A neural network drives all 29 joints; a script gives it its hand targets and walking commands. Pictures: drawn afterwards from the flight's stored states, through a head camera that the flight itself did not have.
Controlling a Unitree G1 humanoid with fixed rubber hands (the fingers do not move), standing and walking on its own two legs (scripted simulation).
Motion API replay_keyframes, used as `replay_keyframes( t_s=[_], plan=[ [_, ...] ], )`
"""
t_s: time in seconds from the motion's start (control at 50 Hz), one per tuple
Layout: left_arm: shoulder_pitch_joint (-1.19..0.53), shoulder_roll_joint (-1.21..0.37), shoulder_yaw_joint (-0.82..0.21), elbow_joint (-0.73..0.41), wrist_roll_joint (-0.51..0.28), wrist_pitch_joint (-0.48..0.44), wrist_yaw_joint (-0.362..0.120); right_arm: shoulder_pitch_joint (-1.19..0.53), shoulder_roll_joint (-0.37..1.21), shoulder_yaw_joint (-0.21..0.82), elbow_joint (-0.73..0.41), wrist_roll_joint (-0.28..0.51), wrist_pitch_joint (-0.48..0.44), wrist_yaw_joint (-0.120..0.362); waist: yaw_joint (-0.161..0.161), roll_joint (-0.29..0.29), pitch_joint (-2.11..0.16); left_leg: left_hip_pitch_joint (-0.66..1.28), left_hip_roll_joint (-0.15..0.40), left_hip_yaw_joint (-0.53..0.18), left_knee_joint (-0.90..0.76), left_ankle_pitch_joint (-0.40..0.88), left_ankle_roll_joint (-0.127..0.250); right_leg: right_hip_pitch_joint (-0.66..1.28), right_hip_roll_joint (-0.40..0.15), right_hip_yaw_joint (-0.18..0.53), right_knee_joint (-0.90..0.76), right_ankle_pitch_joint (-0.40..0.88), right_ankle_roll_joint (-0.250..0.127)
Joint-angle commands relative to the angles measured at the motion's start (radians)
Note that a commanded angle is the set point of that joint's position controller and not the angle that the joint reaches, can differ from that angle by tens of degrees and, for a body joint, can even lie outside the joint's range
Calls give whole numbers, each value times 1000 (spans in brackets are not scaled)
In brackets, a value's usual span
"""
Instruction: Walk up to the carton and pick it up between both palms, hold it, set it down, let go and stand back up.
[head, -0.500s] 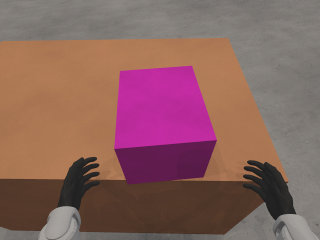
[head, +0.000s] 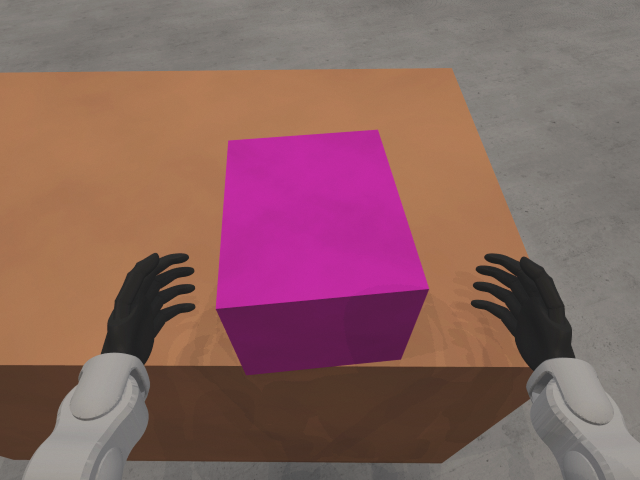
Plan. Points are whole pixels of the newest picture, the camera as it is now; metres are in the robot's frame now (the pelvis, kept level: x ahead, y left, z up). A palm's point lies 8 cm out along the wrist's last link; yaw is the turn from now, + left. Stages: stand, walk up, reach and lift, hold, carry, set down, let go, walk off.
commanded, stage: reach and lift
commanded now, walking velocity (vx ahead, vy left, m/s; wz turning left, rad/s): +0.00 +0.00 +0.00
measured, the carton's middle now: (313, 249) +0.39 +0.05 +0.05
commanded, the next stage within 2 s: none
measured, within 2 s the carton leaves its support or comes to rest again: neither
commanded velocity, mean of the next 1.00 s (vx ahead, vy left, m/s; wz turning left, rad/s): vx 0.00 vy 0.00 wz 0.00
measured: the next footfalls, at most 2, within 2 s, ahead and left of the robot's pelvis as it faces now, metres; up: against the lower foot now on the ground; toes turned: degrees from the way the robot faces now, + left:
none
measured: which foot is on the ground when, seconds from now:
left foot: down 0.00-1.00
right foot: down 0.00-1.00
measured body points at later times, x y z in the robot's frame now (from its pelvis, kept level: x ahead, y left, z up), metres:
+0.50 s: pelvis -0.01 +0.00 +0.00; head +0.01 +0.01 +0.45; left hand +0.29 +0.24 +0.15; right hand +0.34 -0.18 +0.13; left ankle +0.00 +0.16 -0.75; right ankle +0.00 -0.10 -0.75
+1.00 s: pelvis -0.01 +0.00 +0.00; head +0.03 +0.01 +0.44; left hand +0.36 +0.24 +0.19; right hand +0.42 -0.16 +0.17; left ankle +0.00 +0.16 -0.75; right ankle +0.00 -0.10 -0.75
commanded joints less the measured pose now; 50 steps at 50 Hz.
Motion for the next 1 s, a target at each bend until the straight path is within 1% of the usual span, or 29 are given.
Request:
replay_keyframes(
  t_s=[0.0, 0.08, 0.12, 0.16, 0.24, 0.34, 0.42, 0.58, 0.68, 0.78, 0.9, 0.98],
  plan=[
    [-215, 95, 103, -169, 22, -3, 0, -249, -152, -75, -204, 17, -45, -7, -3, -18, -274, 174, -66, 6, 23, 247, 34, -12, -4, 26, -65, 218, 49],
    [-281, 85, 127, -160, 35, 35, 0, -333, -193, -64, -181, 43, -27, -11, -1, -44, -317, 200, -68, 4, 33, 305, 28, 12, 9, 13, -50, 286, 49],
    [-320, 86, 136, -168, 37, 49, 1, -378, -211, -59, -175, 57, -20, -11, -4, -47, -343, 212, -70, 2, 40, 327, 25, 19, 12, 10, -42, 323, 51],
    [-367, 90, 142, -163, 37, 62, 1, -431, -226, -60, -157, 71, -12, -11, -8, -42, -359, 217, -73, 1, 43, 326, 23, 16, 14, 7, -37, 332, 51],
    [-474, 106, 153, -133, 39, 93, 4, -546, -247, -63, -105, 90, 6, -9, -10, -22, -380, 202, -78, 6, 43, 280, 27, 1, 14, 7, -32, 305, 48],
    [-611, 124, 168, -82, 48, 141, 11, -698, -261, -64, 5, 109, 35, 0, -11, 14, -400, 159, -78, 18, 44, 221, 33, -4, 15, 8, -29, 225, 40],
    [-712, 139, 174, -43, 52, 175, 15, -826, -278, -59, 97, 122, 54, 9, -15, 28, -440, 126, -78, 21, 51, 199, 36, 4, 18, 6, -19, 196, 38],
    [-901, 175, 173, 68, 30, 207, 14, -1059, -307, -52, 220, 138, 72, 20, -27, 4, -552, 69, -80, 19, 68, 171, 49, 19, 20, 2, 1, 189, 49],
    [-1008, 205, 176, 142, 17, 209, 15, -1170, -326, -54, 288, 143, 79, 23, -22, -7, -614, 47, -81, 16, 81, 175, 50, 23, 23, -4, 13, 208, 55],
    [-1111, 236, 173, 182, 12, 212, 14, -1270, -346, -48, 343, 154, 82, 23, -17, -5, -690, 53, -81, 10, 105, 224, 43, 37, 27, -11, 28, 273, 61],
    [-1191, 263, 173, 243, 23, 218, 9, -1367, -369, -25, 405, 182, 80, 26, -8, 4, -765, 71, -82, -1, 134, 307, 33, 57, 32, -21, 42, 386, 69],
    [-1220, 264, 172, 291, 35, 215, 5, -1405, -375, -13, 461, 195, 78, 29, -10, 8, -781, 76, -83, -7, 141, 334, 27, 65, 31, -25, 46, 449, 75]
  ],
)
